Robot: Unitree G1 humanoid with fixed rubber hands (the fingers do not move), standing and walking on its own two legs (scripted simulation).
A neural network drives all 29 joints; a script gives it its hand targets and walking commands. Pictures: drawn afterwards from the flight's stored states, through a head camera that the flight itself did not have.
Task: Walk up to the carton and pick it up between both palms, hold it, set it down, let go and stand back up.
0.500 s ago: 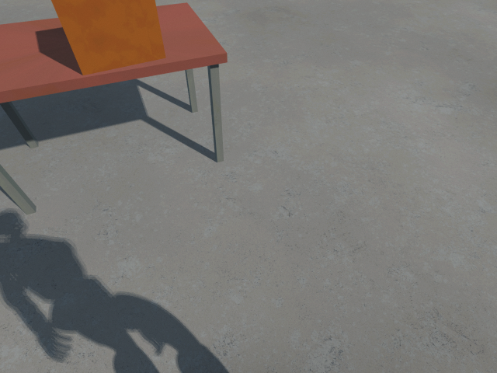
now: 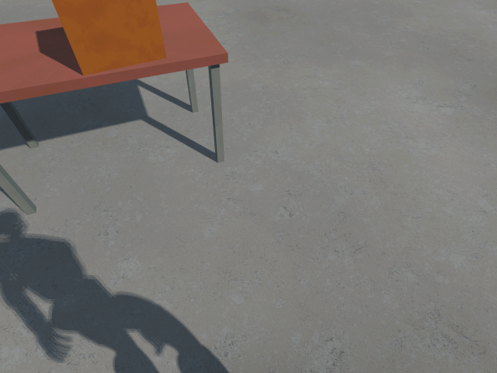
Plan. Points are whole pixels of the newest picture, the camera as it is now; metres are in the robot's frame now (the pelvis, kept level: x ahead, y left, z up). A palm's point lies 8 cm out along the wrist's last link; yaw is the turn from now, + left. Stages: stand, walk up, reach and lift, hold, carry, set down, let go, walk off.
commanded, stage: stand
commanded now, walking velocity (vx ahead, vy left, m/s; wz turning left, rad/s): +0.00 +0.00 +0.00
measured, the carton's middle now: (110, 20) +1.29 +0.49 +0.01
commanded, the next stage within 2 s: none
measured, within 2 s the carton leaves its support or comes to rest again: neither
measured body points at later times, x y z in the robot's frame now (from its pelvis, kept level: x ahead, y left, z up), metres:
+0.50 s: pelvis +0.00 +0.00 +0.00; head +0.02 +0.01 +0.45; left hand -0.03 +0.19 -0.17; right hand -0.03 -0.20 -0.16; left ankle -0.04 +0.08 -0.74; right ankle -0.04 -0.16 -0.74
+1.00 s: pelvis +0.00 +0.00 +0.00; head +0.02 +0.00 +0.45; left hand -0.03 +0.19 -0.17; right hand -0.02 -0.20 -0.16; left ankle -0.04 +0.08 -0.74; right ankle -0.04 -0.16 -0.74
